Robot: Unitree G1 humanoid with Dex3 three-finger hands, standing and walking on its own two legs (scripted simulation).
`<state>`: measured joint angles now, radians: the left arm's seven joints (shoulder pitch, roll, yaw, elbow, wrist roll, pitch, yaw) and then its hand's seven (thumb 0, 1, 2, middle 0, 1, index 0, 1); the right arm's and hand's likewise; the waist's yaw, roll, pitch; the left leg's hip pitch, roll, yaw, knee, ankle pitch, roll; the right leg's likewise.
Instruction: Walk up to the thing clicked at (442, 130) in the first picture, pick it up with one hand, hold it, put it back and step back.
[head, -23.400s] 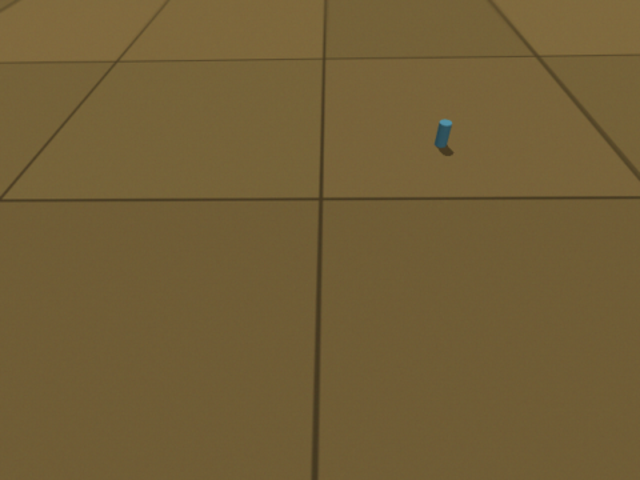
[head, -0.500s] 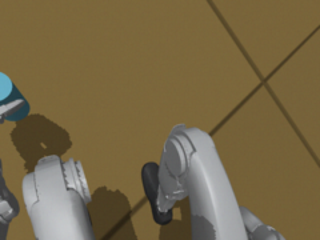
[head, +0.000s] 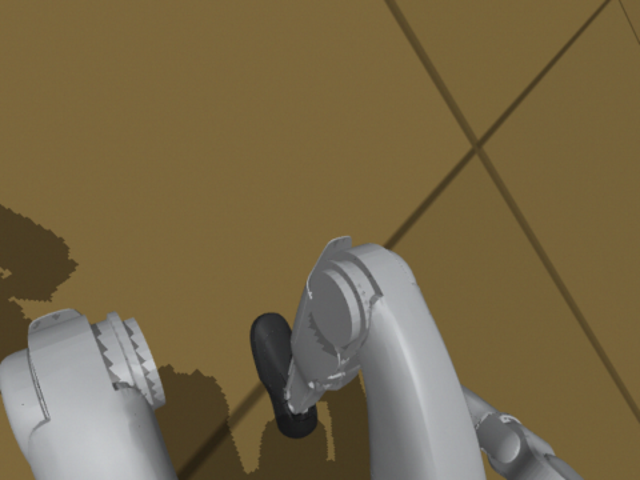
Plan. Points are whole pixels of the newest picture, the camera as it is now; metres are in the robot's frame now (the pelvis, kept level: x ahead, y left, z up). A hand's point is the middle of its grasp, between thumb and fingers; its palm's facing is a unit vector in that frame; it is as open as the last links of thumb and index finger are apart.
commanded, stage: lower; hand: left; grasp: from the side
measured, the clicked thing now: out of the picture +0.46 +0.27 -0.21
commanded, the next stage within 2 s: loosen in 0.38 s
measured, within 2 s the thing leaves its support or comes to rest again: rests again in 0.72 s
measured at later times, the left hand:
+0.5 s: hand out of the picture +0.48 +0.28 -0.19, palm faces +0.32 -0.95 -0.04, open 10.2 cm
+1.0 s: hand out of the picture +0.48 +0.28 -0.17, palm faces +0.33 -0.94 -0.02, open 12.1 cm
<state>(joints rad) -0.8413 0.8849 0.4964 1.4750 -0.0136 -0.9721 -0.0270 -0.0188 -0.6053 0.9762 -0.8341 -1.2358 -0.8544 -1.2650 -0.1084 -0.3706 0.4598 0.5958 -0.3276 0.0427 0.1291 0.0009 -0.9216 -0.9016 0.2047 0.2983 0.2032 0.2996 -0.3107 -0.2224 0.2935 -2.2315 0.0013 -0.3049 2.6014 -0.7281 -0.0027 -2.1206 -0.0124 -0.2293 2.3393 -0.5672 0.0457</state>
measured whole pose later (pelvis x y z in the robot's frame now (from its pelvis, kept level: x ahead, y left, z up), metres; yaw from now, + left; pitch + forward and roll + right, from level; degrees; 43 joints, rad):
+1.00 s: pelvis -0.01 +0.01 +0.00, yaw -2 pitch +16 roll -19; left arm -0.87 0.98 0.45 1.58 -0.04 -1.06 -0.01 -0.01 -0.42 0.49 -0.70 -0.66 -0.71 -0.67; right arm -0.15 -0.37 0.56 0.55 -0.36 0.06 0.11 0.00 -0.92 -0.89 0.21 0.30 0.21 0.30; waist -0.33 -0.26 0.31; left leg -2.21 0.01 -0.36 2.61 -0.73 0.01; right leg -2.07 0.02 -0.27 2.29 -0.55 0.07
